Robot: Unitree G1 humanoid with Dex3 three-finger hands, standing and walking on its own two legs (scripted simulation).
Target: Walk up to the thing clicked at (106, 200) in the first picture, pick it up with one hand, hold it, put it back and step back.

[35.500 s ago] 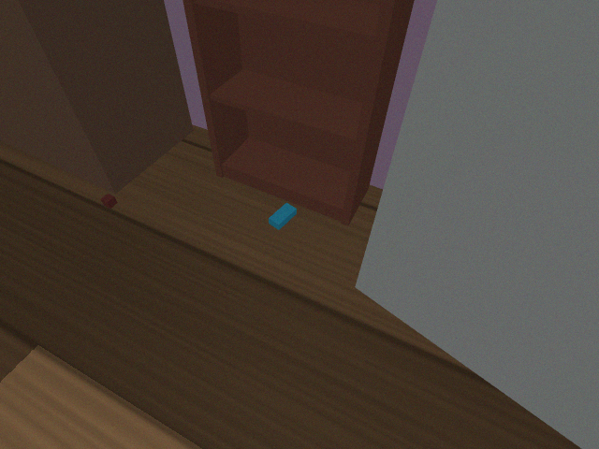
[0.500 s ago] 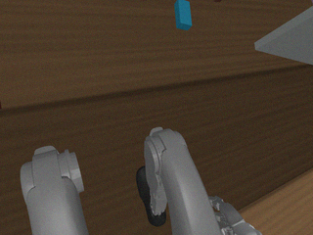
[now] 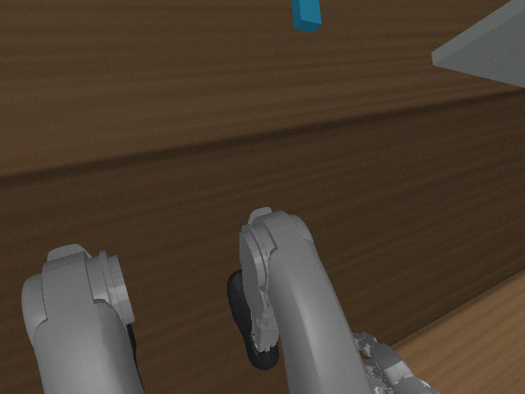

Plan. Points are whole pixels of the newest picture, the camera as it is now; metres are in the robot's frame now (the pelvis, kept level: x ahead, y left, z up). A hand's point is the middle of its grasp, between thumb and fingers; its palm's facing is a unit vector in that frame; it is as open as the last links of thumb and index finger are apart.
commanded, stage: close in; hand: left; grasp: from above
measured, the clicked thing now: out of the picture +0.47 +0.35 -0.30
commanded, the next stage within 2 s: rest palm in 0.06 s
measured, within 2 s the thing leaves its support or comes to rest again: neither
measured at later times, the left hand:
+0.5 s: hand out of the picture +0.44 +0.35 -0.23, palm faces -0.45 -0.10 -0.89, open 11.6 cm
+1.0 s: hand out of the picture +0.44 +0.35 -0.26, palm faces -0.47 -0.15 -0.87, open 12.4 cm
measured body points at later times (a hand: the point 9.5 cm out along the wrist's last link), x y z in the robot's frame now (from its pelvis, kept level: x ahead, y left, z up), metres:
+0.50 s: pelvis -0.01 +0.00 -0.02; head +0.25 +0.12 +0.33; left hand +0.46 +0.35 -0.18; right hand +0.07 -0.26 -0.09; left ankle +0.08 +0.14 -0.28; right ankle +0.10 -0.12 -0.28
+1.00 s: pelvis +0.00 +0.01 -0.02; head +0.28 +0.13 +0.32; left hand +0.46 +0.35 -0.21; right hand +0.09 -0.26 -0.08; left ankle +0.08 +0.14 -0.28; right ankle +0.10 -0.12 -0.28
